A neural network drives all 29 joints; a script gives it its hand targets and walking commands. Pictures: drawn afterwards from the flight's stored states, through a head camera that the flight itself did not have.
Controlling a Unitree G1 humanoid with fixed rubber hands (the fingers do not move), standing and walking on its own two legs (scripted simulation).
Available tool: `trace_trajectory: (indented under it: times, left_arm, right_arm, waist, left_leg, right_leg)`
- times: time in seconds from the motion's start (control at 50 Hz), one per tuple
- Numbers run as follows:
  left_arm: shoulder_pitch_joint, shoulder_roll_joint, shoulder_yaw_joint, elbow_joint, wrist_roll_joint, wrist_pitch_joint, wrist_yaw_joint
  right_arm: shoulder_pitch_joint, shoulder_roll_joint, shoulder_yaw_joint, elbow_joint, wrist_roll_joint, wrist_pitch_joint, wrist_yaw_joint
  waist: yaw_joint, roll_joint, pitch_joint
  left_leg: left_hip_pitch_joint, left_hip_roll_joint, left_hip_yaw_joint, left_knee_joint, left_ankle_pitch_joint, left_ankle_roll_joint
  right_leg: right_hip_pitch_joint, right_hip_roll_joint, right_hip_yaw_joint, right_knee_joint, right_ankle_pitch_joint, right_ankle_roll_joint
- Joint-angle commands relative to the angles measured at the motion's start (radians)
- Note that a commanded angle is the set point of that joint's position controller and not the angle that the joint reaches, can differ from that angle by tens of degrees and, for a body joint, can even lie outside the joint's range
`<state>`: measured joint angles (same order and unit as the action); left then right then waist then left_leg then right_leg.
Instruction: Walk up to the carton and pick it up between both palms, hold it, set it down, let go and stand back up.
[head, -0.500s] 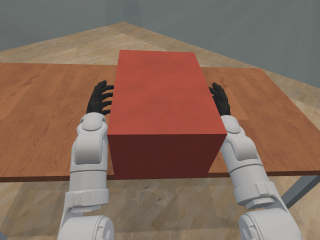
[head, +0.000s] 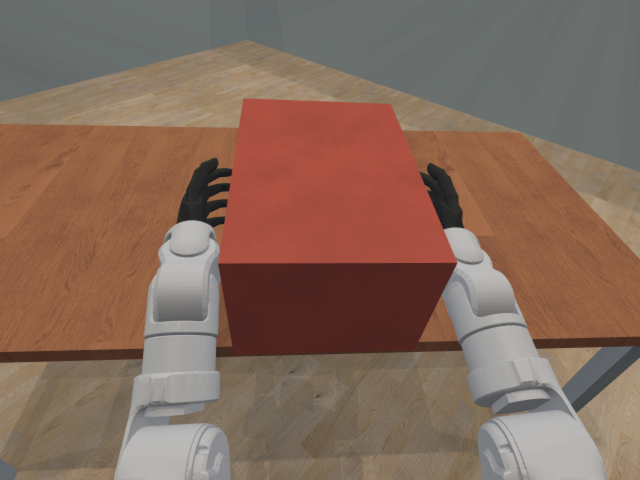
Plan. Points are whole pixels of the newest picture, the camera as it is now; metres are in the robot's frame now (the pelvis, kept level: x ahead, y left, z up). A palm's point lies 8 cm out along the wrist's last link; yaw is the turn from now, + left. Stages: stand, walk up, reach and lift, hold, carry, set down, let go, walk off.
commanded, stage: hold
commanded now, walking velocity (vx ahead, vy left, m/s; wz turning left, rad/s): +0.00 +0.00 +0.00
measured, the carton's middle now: (321, 214) +0.39 +0.00 +0.17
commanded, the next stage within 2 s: none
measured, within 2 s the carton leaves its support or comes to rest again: neither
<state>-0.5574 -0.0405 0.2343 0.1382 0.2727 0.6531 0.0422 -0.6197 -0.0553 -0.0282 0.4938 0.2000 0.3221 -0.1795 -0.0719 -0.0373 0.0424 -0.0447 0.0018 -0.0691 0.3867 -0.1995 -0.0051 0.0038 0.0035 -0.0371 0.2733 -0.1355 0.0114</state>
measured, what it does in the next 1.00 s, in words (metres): stands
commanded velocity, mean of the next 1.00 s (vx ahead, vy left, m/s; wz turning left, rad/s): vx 0.00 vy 0.00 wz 0.00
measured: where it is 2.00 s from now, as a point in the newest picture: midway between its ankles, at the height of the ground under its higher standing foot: outside the picture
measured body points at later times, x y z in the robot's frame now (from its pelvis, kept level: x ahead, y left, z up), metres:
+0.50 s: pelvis +0.00 +0.00 +0.00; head -0.04 +0.02 +0.45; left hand +0.37 +0.15 +0.18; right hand +0.37 -0.15 +0.18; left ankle +0.02 +0.12 -0.75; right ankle +0.02 -0.13 -0.75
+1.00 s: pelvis +0.00 +0.00 +0.00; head -0.04 +0.03 +0.45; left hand +0.38 +0.15 +0.18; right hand +0.38 -0.15 +0.17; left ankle +0.02 +0.12 -0.75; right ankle +0.02 -0.13 -0.75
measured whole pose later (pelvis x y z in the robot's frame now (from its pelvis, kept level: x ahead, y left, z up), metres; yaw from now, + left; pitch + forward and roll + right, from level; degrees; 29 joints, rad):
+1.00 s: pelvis +0.00 +0.00 +0.00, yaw +0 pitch -8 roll -1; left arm -0.57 -0.04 0.26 0.13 0.27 0.67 0.03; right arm -0.63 -0.05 -0.03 0.49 0.19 0.34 -0.18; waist -0.07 -0.04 0.05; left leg -0.03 -0.01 -0.06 0.38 -0.20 0.00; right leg 0.01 0.00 -0.03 0.28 -0.15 0.02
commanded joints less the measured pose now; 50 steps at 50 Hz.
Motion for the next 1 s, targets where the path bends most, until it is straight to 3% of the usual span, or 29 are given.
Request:
trace_trajectory:
  times: [0.0, 0.14, 0.28, 0.52, 0.56, 0.58, 0.62, 0.7, 0.74, 0.78, 0.82, 0.84, 0.86, 0.92, 0.98]
  left_arm:
    - [-0.690, -0.583, -0.546, -0.191, -0.179, -0.069, -0.159]
    - [-0.743, -0.602, -0.605, -0.212, -0.216, -0.071, -0.129]
    - [-0.729, -0.581, -0.540, -0.153, -0.195, -0.052, -0.144]
    - [-0.727, -0.571, -0.526, -0.169, -0.187, -0.059, -0.164]
    - [-0.727, -0.575, -0.536, -0.180, -0.189, -0.060, -0.162]
    - [-0.812, -0.571, -0.546, -0.193, -0.196, -0.065, -0.164]
    - [-0.814, -0.566, -0.530, -0.171, -0.183, -0.066, -0.162]
    - [-0.775, -0.566, -0.513, -0.145, -0.170, -0.061, -0.172]
    - [-0.746, -0.584, -0.531, -0.173, -0.176, -0.061, -0.174]
    - [-0.729, -0.567, -0.518, -0.155, -0.162, -0.059, -0.175]
    - [-0.715, -0.565, -0.515, -0.174, -0.161, -0.057, -0.178]
    - [-0.707, -0.547, -0.494, -0.147, -0.156, -0.052, -0.181]
    - [-0.708, -0.536, -0.484, -0.146, -0.145, -0.051, -0.184]
    - [-0.757, -0.543, -0.489, -0.155, -0.160, -0.058, -0.188]
    - [-0.744, -0.569, -0.539, -0.191, -0.183, -0.066, -0.180]
  right_arm:
    - [-0.814, 0.622, 0.454, -0.405, 0.094, -0.059, 0.078]
    - [-0.849, 0.660, 0.466, -0.440, 0.087, -0.041, 0.092]
    - [-0.828, 0.647, 0.426, -0.367, 0.070, -0.014, 0.088]
    - [-0.811, 0.647, 0.438, -0.369, 0.088, -0.010, 0.075]
    - [-0.809, 0.646, 0.443, -0.378, 0.093, -0.010, 0.076]
    - [-0.850, 0.646, 0.421, -0.354, 0.076, -0.016, 0.080]
    - [-0.849, 0.646, 0.417, -0.324, 0.067, -0.025, 0.094]
    - [-0.859, 0.633, 0.411, -0.330, 0.060, -0.042, 0.091]
    - [-0.869, 0.638, 0.438, -0.387, 0.071, -0.057, 0.087]
    - [-0.843, 0.619, 0.437, -0.361, 0.079, -0.053, 0.082]
    - [-0.822, 0.617, 0.438, -0.367, 0.086, -0.053, 0.078]
    - [-0.853, 0.609, 0.443, -0.383, 0.086, -0.054, 0.079]
    - [-0.810, 0.605, 0.428, -0.328, 0.076, -0.045, 0.080]
    - [-0.831, 0.620, 0.410, -0.323, 0.065, -0.050, 0.089]
    - [-0.830, 0.608, 0.429, -0.367, 0.075, -0.061, 0.088]
  waist:
    - [-0.009, 0.059, -0.477]
    - [0.017, 0.082, -0.490]
    - [0.013, 0.056, -0.480]
    - [0.000, 0.056, -0.482]
    - [0.000, 0.062, -0.479]
    - [-0.015, 0.087, -0.476]
    - [-0.001, 0.081, -0.445]
    - [-0.004, 0.077, -0.465]
    - [-0.003, 0.073, -0.517]
    - [-0.005, 0.081, -0.498]
    - [-0.013, 0.081, -0.493]
    - [0.010, 0.062, -0.482]
    - [-0.003, 0.056, -0.449]
    - [-0.003, 0.058, -0.460]
    - [-0.017, 0.077, -0.492]
  left_leg:
    - [0.075, -0.057, 0.052, -0.032, 0.375, -0.043]
    - [0.042, -0.048, 0.051, -0.048, 0.266, -0.032]
    - [0.022, -0.052, 0.063, -0.079, 0.182, -0.012]
    - [0.040, -0.059, 0.055, -0.060, 0.274, -0.030]
    - [0.046, -0.058, 0.053, -0.056, 0.290, -0.034]
    - [0.043, -0.054, 0.048, -0.058, 0.276, -0.042]
    - [0.055, -0.052, 0.050, -0.068, 0.255, -0.036]
    - [0.063, -0.053, 0.053, -0.066, 0.260, -0.031]
    - [0.081, -0.053, 0.052, -0.045, 0.331, -0.036]
    - [0.094, -0.053, 0.047, -0.039, 0.354, -0.041]
    - [0.088, -0.055, 0.048, -0.042, 0.354, -0.043]
    - [0.069, -0.055, 0.053, -0.044, 0.341, -0.035]
    - [0.064, -0.056, 0.054, -0.059, 0.306, -0.032]
    - [0.057, -0.053, 0.058, -0.072, 0.264, -0.029]
    - [0.120, -0.044, 0.043, -0.040, 0.389, -0.056]
  right_leg:
    - [0.134, 0.064, -0.023, 0.008, 0.239, 0.022]
    - [0.069, 0.056, -0.009, 0.004, 0.136, 0.009]
    - [0.089, 0.043, 0.005, -0.003, 0.107, 0.021]
    - [0.129, 0.051, -0.006, 0.008, 0.210, 0.029]
    - [0.122, 0.054, -0.007, 0.008, 0.211, 0.026]
    - [0.103, 0.054, -0.018, 0.011, 0.179, 0.030]
    - [0.083, 0.052, -0.020, -0.001, 0.132, 0.025]
    - [0.110, 0.048, -0.018, -0.002, 0.166, 0.026]
    - [0.144, 0.058, -0.021, 0.011, 0.233, 0.025]
    - [0.150, 0.057, -0.019, 0.009, 0.249, 0.025]
    - [0.160, 0.056, -0.021, 0.010, 0.260, 0.027]
    - [0.167, 0.055, -0.021, 0.006, 0.249, 0.027]
    - [0.160, 0.053, -0.021, 0.004, 0.229, 0.028]
    - [0.140, 0.049, -0.020, -0.001, 0.178, 0.027]
    - [0.133, 0.063, -0.028, 0.004, 0.238, 0.025]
